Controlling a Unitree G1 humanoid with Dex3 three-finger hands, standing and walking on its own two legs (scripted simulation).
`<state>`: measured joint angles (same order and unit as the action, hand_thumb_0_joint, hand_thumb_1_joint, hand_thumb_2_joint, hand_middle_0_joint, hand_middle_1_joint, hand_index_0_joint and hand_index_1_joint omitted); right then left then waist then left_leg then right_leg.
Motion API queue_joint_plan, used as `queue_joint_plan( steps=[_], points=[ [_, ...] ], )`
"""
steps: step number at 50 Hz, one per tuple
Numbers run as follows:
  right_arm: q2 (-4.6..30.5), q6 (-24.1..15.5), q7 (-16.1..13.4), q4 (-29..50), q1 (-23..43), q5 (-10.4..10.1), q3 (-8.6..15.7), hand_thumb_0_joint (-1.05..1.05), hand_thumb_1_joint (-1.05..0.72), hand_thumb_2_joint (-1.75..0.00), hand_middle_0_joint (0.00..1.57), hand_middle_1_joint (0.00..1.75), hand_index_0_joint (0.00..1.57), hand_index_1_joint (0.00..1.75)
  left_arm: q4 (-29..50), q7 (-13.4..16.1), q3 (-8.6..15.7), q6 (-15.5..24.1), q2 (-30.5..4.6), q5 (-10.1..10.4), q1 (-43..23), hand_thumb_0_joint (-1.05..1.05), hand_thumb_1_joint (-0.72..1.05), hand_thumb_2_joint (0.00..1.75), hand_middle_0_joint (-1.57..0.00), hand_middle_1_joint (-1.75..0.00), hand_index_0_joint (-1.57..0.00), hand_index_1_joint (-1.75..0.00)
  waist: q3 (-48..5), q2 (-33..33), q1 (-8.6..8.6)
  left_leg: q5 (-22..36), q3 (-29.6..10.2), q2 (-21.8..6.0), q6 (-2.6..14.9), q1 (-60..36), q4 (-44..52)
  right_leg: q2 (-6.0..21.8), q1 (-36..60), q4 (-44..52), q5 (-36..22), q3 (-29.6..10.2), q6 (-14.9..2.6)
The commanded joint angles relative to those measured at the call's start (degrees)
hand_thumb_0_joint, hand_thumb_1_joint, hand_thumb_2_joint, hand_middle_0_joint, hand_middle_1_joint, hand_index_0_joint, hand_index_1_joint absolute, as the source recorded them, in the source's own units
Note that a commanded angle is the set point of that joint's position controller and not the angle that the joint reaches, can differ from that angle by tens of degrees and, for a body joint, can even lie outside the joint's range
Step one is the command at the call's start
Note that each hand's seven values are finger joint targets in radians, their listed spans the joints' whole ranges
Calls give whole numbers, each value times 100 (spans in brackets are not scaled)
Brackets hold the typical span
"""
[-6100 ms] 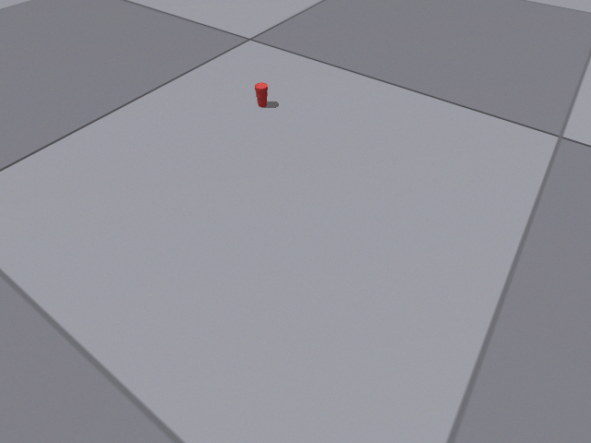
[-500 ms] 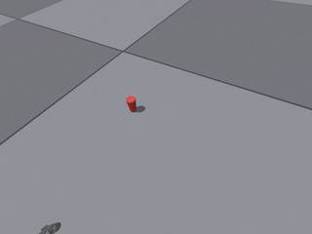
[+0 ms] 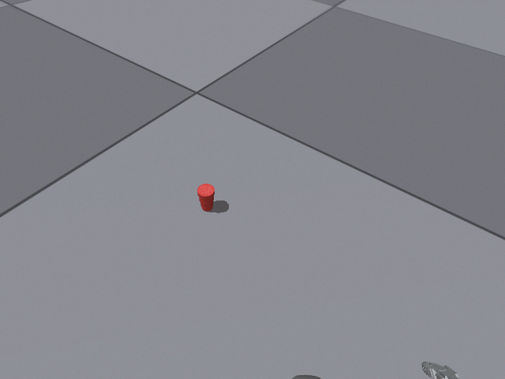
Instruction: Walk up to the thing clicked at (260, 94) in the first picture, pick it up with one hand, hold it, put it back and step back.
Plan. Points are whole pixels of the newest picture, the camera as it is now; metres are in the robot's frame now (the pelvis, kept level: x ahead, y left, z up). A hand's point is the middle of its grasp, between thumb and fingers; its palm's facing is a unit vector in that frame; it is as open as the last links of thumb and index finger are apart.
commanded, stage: walk up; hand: left
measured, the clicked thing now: (206, 198) +1.01 +0.18 -0.70
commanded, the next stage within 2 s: none
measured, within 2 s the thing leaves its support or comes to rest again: neither
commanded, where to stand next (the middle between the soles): +0.68 -0.01 m, yaw +1 degrees
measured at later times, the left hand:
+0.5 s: hand (136, 306) +0.27 +0.22 -0.11, palm faces -0.03 -0.91 -0.41, open 7.4 cm
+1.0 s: hand (139, 240) +0.43 +0.25 -0.14, palm faces -0.07 -0.93 -0.35, open 7.4 cm
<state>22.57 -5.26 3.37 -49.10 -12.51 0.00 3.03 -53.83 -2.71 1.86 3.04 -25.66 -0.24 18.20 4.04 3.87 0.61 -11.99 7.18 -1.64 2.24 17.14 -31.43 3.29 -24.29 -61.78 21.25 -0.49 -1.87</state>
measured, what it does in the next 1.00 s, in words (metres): walks ahead: right foot, then left foot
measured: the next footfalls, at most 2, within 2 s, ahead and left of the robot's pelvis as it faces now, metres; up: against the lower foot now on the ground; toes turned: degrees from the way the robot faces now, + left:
right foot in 0.26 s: +0.26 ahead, -0.17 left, +0.00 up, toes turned -6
left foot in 0.70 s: +0.43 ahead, +0.09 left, +0.00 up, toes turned +7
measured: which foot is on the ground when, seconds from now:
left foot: down 0.00-0.28, up 0.30-0.68, down 0.70-1.00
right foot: up 0.00-0.24, down 0.26-0.72, up 0.74-1.00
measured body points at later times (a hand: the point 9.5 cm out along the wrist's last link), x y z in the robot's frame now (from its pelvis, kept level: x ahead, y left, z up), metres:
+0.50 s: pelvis +0.20 -0.06 +0.01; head +0.22 -0.08 +0.46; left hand +0.27 +0.27 -0.08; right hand +0.27 -0.38 -0.12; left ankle +0.24 +0.09 -0.68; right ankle +0.22 -0.17 -0.73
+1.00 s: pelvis +0.38 -0.02 +0.01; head +0.39 -0.02 +0.45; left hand +0.43 +0.30 -0.11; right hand +0.44 -0.35 -0.10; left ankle +0.39 +0.09 -0.73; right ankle +0.49 -0.18 -0.69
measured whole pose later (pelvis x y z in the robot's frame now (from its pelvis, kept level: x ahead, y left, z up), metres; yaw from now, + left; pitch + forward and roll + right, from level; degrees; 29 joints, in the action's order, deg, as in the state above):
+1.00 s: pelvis +0.38 -0.02 +0.01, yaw +0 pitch -3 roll +1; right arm 23.8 -4.3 3.5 -49.5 -17.8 0.8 3.0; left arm -53.1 -4.1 2.6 2.3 -24.8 -1.1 17.3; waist 3.6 1.9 -0.9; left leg -15.5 6.9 -1.7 2.1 10.7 -29.0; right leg 6.2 -28.7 -45.7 15.0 1.2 -0.4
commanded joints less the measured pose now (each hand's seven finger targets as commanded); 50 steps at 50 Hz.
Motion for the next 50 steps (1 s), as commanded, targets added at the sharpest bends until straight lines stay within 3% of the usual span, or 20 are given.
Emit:
queue_joint_plan(
  steps=[1, 5, 9, 12, 13, 14, 15, 17, 21, 25, 29, 33, 34, 35, 36, 37, 39, 41, 45, 50],
  points=[
    [1697, -124, -132, 324, -187, 18, 449, 0, -90, -90, 20, 30, 20, 30, 368, -87, 374, 70, -1057, -20, 130, 0, 90, 90, -20, -30, -20, -30, -16, -1239, -100, -984, -1426, -1487, 1060, -267, 2041, 437, -598, 858, -352, -48, 216],
    [1827, -142, -93, 338, -202, 22, 504, 0, -90, -90, 20, 30, 20, 30, 497, -198, 426, 77, -1018, -79, -323, 0, 90, 90, -20, -30, -20, -30, -21, -1207, -175, -1616, -1392, -1514, 1084, -512, 2091, 487, -634, 1789, -883, 92, 203],
    [1767, -93, -77, 325, -172, 24, 481, 0, -90, -90, 20, 30, 20, 30, 487, -214, 445, 151, -926, -60, -634, 0, 90, 90, -20, -30, -20, -30, -27, -1020, -163, -1077, -1021, -1307, 871, -342, 1670, 220, 78, 2629, -1174, 378, 119],
    [1538, -26, -101, 364, -151, 29, 380, 0, -90, -90, 20, 30, 20, 30, 278, -114, 527, 232, -1049, -78, -39, 0, 90, 90, -20, -30, -20, -30, -394, -513, 243, -215, -617, -1054, 595, 104, 312, -111, 1579, 3023, -1035, 578, 9],
    [1284, -20, -103, 357, -369, 30, 270, 0, -90, -90, 20, 30, 20, 30, 161, -41, 625, 289, -1252, -93, 451, 0, 90, 90, -20, -30, -20, -30, -726, 185, 468, 137, -235, -658, 415, 549, -1040, 35, 2528, 3446, -484, 190, -144],
    [828, -25, -102, 485, -433, 38, 119, 0, -90, -90, 20, 30, 20, 30, 156, 51, 763, 341, -1749, -105, 972, 0, 90, 90, -20, -30, -20, -30, -832, 1572, 655, -1331, 4, -4, 119, 1590, -2765, 1384, 3050, 4218, 373, -1893, -482],
    [1242, 30, -159, 450, -286, 9, 220, 0, -90, -90, 20, 30, 20, 30, 245, 69, 753, 328, -2055, -48, 855, 0, 90, 90, -20, -30, -20, -30, -678, 1265, 646, -1940, -448, 217, 13, 2370, -3408, 2186, 2988, 4886, 783, -3615, -1179],
    [1518, 83, -182, 196, -289, -56, 282, 0, -90, -90, 20, 30, 20, 30, 444, 109, 658, 304, -1707, 97, 250, 0, 90, 90, -20, -30, -20, -30, -263, 284, 361, -1195, -1204, -261, 1, 2277, -3623, 1876, 2360, 4716, 96, -2563, -1185],
    [1345, 125, -65, -69, -663, 5, 294, 0, -90, -90, 20, 30, 20, 30, 614, 140, 518, 343, -1317, 58, -61, 0, 90, 90, -20, -30, -20, -30, -295, 537, 71, -667, -967, -353, -107, 1579, -2693, 1249, 1777, 4578, -1510, -941, -1002],
    [1209, 184, 51, 101, -153, 92, 325, 0, -90, -90, 20, 30, 20, 30, 768, 127, 560, 366, -1395, -13, -77, 0, 90, 90, -20, -30, -20, -30, -80, 428, 175, -360, -754, -431, -238, 1590, -1572, 1263, 1587, 4798, -750, -568, -1123],
    [1099, 97, 105, 226, 207, 100, 348, 0, -90, -90, 20, 30, 20, 30, 824, 94, 543, 353, -1416, -18, -78, 0, 90, 90, -20, -30, -20, -30, -152, 273, 189, 189, -495, -360, -201, 793, -532, 1227, 1330, 4472, -1100, -243, -1001],
    [1242, 42, 62, 26, -406, 114, 456, 0, -90, -90, 20, 30, 20, 30, 891, 86, 454, 276, -1343, -26, -242, 0, 90, 90, -20, -30, -20, -30, -353, -143, -286, 192, -132, -19, -49, -938, -34, 977, 466, 3407, -1044, 114, -727],
    [1476, 2, -7, -139, -974, 116, 551, 0, -90, -90, 20, 30, 20, 30, 879, 88, 366, 262, -1096, -54, -51, 0, 90, 90, -20, -30, -20, -30, -735, -891, -555, -311, -338, 2, 130, -1866, 244, 650, 196, 2061, -1635, 417, -560],
    [1968, -38, -95, -130, -1501, 207, 689, 0, -90, -90, 20, 30, 20, 30, 946, 95, 228, 245, -678, 23, 168, 0, 90, 90, -20, -30, -20, -30, -1044, -2170, -706, -1234, -2281, -1233, 549, -2509, 913, 106, -755, 207, -814, 693, -186],
    [2278, -44, -132, 91, -1367, 81, 726, 0, -90, -90, 20, 30, 20, 30, 900, 148, 297, 206, -857, 56, 167, 0, 90, 90, -20, -30, -20, -30, -880, -1981, -654, -1813, -4564, -2380, 1194, -2483, 1835, -519, -1722, -447, 970, 367, -90],
    [2226, -6, -122, 118, -1117, -63, 736, 0, -90, -90, 20, 30, 20, 30, 805, 220, 341, 161, -1292, -7, -58, 0, 90, 90, -20, -30, -20, -30, -557, -1169, -567, -1744, -4355, -2472, 1455, -1774, 1730, -51, -1636, -796, 886, -298, -119],
    [1727, -8, -175, 245, -588, -28, 525, 0, -90, -90, 20, 30, 20, 30, 610, 165, 335, 140, -1202, 68, 104, 0, 90, 90, -20, -30, -20, -30, -177, -827, -274, -936, -2711, -1774, 1092, -1250, 1608, 196, -1399, -494, 154, -460, -89],
    [1597, -44, -169, 260, -359, -21, 437, 0, -90, -90, 20, 30, 20, 30, 403, 89, 366, 107, -1146, 50, 406, 0, 90, 90, -20, -30, -20, -30, -27, -1283, -70, -725, -1773, -1430, 856, -509, 1708, 371, -830, 181, -229, -210, 12],
    [1696, -52, -130, 386, -313, 57, 458, 0, -90, -90, 20, 30, 20, 30, 461, -58, 400, 57, -1007, -48, 129, 0, 90, 90, -20, -30, -20, -30, 115, -1385, -133, -1317, -1491, -1417, 1121, -253, 1927, 393, -664, 1122, -407, 89, 212],
    [1768, -32, -96, 460, -265, 47, 478, 0, -90, -90, 20, 30, 20, 30, 498, -122, 448, 94, -964, -47, -249, 0, 90, 90, -20, -30, -20, -30, 159, -1242, -133, -1786, -1337, -1345, 972, 38, 1850, 281, -96, 2156, -959, 269, 155]
  ],
)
